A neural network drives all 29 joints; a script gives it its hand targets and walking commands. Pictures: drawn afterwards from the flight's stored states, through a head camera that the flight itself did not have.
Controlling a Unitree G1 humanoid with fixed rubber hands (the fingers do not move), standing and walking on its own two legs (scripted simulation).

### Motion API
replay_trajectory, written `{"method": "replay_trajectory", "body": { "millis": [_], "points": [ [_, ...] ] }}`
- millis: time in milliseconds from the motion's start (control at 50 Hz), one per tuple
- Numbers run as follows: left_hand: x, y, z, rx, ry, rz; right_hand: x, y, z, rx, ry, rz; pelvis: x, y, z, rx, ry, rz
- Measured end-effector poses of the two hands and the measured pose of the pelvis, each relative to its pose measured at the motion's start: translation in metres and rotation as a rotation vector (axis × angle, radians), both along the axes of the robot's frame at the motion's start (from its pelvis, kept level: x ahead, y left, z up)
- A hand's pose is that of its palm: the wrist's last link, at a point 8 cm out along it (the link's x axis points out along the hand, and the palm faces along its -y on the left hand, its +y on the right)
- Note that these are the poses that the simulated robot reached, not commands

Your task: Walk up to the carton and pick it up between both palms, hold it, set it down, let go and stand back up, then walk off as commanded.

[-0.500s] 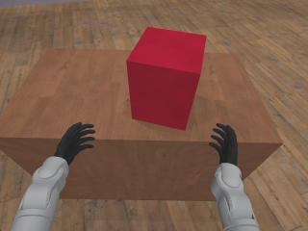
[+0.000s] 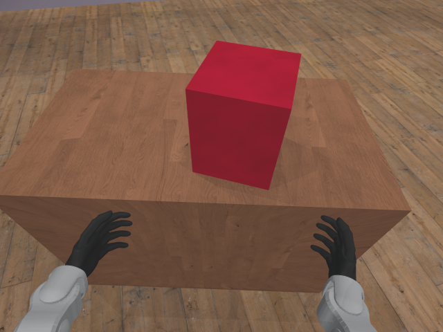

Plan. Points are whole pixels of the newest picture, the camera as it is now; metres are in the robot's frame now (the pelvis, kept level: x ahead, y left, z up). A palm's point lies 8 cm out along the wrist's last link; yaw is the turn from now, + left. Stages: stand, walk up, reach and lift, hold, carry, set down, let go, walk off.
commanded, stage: set down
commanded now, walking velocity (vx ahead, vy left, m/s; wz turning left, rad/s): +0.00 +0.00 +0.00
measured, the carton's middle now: (243, 117) +0.57 +0.00 +0.06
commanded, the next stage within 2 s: let go in 1.66 s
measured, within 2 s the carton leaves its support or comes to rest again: neither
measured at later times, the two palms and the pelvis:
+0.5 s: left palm (88, 264) +0.20 +0.25 +0.02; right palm (338, 269) +0.22 -0.16 +0.03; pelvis +0.01 +0.00 +0.00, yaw +0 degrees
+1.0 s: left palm (99, 280) +0.19 +0.24 -0.01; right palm (327, 282) +0.21 -0.16 -0.01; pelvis +0.02 +0.00 +0.00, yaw +0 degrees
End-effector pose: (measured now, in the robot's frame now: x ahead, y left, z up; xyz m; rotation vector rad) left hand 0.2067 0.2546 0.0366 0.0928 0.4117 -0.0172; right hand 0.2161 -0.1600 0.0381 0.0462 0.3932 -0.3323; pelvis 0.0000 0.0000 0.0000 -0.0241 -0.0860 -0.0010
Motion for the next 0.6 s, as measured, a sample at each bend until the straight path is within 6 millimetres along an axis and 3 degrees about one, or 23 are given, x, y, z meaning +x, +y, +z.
{"method": "replay_trajectory", "body": {
  "millis": [160,340,600],
  "points": [
    [0.002,-0.005,0.009,0.01,-0.062,-0.018,0.004,-0.001,0.02,0.008,-0.088,0.013,0.002,-0.002,0.0,0.003,-0.004,0.0],
    [-0.002,-0.004,-0.004,0.0,-0.001,-0.013,-0.002,-0.002,-0.006,0.018,0.04,0.03,0.006,-0.004,0.0,0.005,-0.007,0.0],
    [-0.005,0.0,-0.014,0.001,0.042,0.008,0.003,0.002,-0.011,0.027,0.036,0.054,0.012,-0.002,0.001,0.002,0.007,0.0]
  ]
}}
